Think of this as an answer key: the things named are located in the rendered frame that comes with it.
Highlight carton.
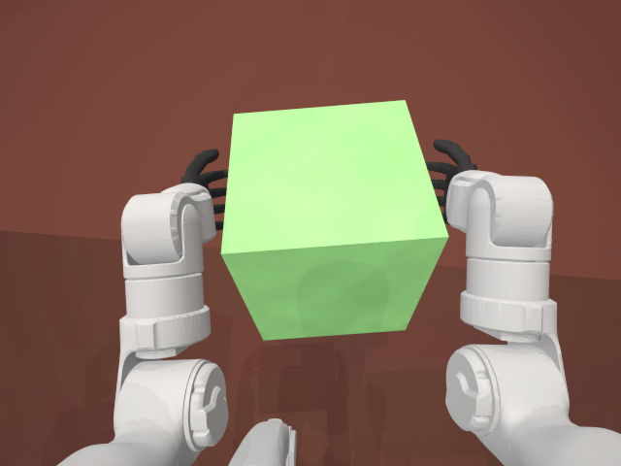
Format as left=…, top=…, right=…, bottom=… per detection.
left=221, top=100, right=449, bottom=341

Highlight left robot forearm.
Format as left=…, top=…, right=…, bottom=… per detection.
left=114, top=183, right=216, bottom=433

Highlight robot left hand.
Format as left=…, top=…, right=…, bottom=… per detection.
left=180, top=149, right=229, bottom=231

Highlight right robot upper arm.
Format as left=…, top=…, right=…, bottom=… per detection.
left=445, top=345, right=621, bottom=466

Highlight robot right hand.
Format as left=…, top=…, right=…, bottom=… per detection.
left=425, top=139, right=477, bottom=226

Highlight right robot forearm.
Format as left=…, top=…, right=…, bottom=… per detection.
left=446, top=170, right=570, bottom=406

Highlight left robot upper arm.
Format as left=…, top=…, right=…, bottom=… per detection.
left=56, top=359, right=229, bottom=466

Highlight robot left thigh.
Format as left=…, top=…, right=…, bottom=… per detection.
left=228, top=421, right=297, bottom=466

